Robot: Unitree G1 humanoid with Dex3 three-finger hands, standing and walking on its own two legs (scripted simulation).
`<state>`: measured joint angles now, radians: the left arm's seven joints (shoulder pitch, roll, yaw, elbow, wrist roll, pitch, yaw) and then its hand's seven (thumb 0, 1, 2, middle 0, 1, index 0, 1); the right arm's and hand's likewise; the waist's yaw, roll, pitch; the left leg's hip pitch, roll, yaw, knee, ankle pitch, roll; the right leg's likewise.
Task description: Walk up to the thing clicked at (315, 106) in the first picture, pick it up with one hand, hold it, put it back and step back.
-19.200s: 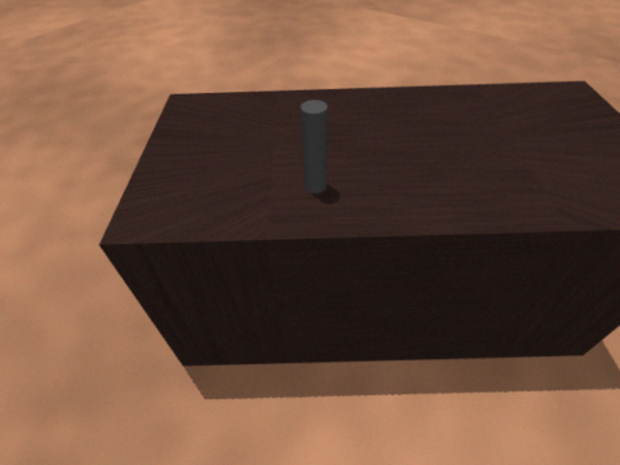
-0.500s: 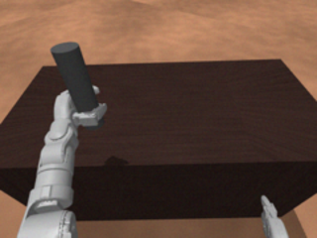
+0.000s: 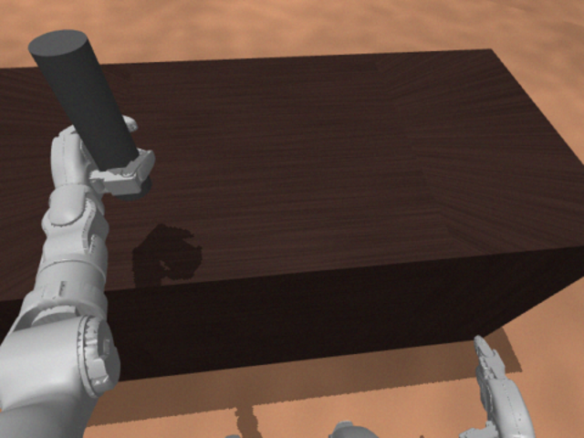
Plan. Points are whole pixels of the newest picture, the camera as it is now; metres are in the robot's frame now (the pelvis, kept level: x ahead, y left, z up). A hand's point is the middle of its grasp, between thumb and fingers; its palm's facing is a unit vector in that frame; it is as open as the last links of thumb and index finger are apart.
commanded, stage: crouch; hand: left
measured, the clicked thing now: (102, 128) +0.49 +0.21 +0.16
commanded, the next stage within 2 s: lower in 0.52 s
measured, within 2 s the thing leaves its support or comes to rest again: rests again in 1.90 s
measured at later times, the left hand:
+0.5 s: hand (132, 154) +0.53 +0.21 +0.08, palm faces +0.17 -0.99 +0.02, open 7.6 cm
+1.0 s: hand (142, 169) +0.54 +0.21 +0.03, palm faces +0.19 -0.98 +0.01, open 7.6 cm
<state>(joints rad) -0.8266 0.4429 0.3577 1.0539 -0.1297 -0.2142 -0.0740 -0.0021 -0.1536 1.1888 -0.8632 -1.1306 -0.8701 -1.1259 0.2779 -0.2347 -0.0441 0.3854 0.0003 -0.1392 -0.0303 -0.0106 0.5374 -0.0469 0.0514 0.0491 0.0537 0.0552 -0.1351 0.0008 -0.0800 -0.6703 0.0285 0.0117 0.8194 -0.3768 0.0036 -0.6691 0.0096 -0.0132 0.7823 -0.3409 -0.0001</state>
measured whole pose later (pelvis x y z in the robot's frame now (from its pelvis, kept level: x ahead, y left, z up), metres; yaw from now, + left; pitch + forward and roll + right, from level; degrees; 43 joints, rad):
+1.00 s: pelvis +0.00 +0.01 -0.04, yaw -1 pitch +23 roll -3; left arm -0.96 0.57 0.46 1.22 -0.05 -0.34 -0.07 0.00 -0.15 1.19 -0.87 -1.12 -0.87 -1.12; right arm 0.33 -0.25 -0.02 0.10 -0.04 -0.03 0.03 -0.01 0.52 -0.05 0.05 0.05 0.06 0.06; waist -0.23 0.01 -0.12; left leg -1.00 0.04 -0.01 1.08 -0.48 0.01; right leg -0.98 0.02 -0.03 1.00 -0.42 0.01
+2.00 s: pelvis +0.00 +0.01 -0.07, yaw -2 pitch +28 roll -4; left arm -0.99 0.65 0.48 1.31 0.00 -0.43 -0.06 0.00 -0.15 1.19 -0.87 -1.12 -0.87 -1.12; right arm 0.33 -0.25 0.01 -0.02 -0.06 -0.01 0.05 -0.01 0.52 -0.06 0.05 0.05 0.06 0.06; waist -0.31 0.01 -0.14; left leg -1.19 0.05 -0.02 1.24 -0.54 0.01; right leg -1.16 0.03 -0.04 1.14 -0.47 0.01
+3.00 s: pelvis +0.00 +0.01 -0.05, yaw -2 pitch +25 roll -4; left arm -1.04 0.75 0.53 1.24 0.01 -0.31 -0.09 -0.02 -0.61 0.06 -0.08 -0.09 -0.09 -0.08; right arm 0.34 -0.27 -0.01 -0.03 -0.05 0.04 0.03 -0.01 0.51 -0.05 0.06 0.05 0.06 0.06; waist -0.31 0.00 -0.14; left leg -1.08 0.06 -0.02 1.16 -0.52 0.01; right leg -1.06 0.04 -0.04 1.07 -0.46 0.01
